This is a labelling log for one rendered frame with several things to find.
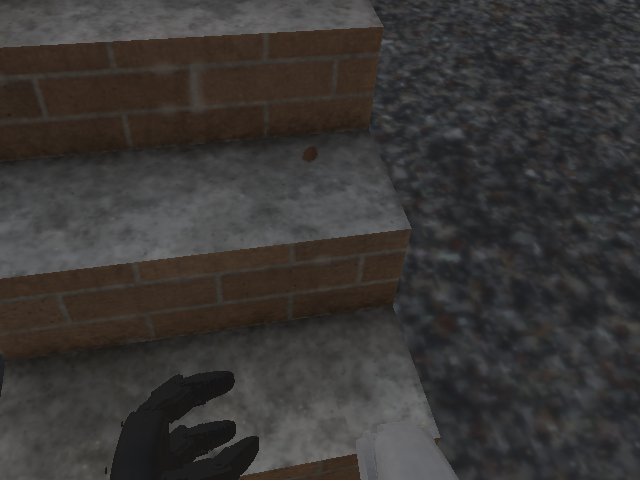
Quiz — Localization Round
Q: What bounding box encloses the robot left hand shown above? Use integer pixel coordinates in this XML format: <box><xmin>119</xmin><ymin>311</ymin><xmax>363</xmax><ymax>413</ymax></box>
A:
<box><xmin>105</xmin><ymin>371</ymin><xmax>259</xmax><ymax>480</ymax></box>

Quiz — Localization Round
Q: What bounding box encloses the robot right thigh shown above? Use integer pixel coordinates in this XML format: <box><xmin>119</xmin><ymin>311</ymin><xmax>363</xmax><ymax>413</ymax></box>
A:
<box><xmin>356</xmin><ymin>420</ymin><xmax>459</xmax><ymax>480</ymax></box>

